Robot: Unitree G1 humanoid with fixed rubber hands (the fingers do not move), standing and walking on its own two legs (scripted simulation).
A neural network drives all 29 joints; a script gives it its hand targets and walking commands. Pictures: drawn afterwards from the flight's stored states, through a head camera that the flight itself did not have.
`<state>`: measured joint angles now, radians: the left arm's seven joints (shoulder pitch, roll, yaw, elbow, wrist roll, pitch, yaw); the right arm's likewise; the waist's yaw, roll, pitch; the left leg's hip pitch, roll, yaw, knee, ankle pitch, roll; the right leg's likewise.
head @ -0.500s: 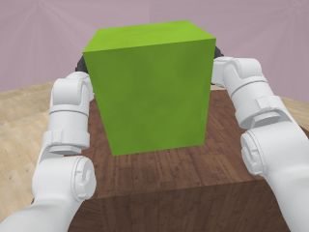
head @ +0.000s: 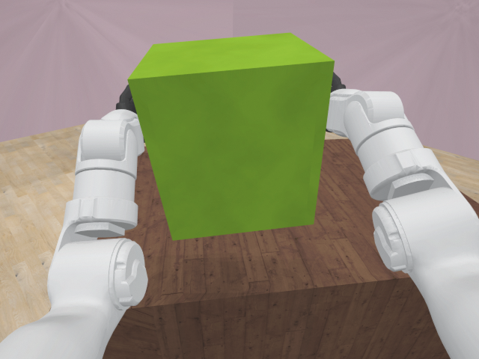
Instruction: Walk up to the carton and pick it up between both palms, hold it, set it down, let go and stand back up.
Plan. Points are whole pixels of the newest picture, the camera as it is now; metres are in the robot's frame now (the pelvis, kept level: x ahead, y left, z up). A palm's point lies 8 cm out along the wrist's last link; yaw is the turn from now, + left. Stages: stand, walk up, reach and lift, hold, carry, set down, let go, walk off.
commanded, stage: hold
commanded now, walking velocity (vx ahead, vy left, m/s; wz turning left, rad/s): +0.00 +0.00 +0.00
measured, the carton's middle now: (233, 133) +0.37 +0.01 +0.30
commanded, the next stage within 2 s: none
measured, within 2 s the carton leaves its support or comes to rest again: neither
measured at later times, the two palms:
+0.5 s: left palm (129, 126) +0.37 +0.16 +0.32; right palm (333, 108) +0.37 -0.15 +0.35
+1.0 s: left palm (128, 127) +0.37 +0.17 +0.31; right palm (331, 113) +0.37 -0.15 +0.34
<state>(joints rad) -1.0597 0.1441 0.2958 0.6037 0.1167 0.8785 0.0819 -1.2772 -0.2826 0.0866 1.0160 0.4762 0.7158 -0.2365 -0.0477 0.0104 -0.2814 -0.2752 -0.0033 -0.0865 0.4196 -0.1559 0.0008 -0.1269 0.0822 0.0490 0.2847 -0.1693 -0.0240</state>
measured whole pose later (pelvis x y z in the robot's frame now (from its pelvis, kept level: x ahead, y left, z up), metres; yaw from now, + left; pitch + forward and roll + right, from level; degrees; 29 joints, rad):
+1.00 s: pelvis +0.00 +0.00 +0.00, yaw +0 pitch +1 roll -2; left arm -1.03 0.14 0.27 0.54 0.14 0.89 0.07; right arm -1.23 -0.27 0.06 0.95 0.48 0.71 -0.24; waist -0.07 0.00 -0.27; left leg -0.27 -0.01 -0.09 0.41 -0.15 0.00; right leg -0.11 0.07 0.04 0.28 -0.17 -0.02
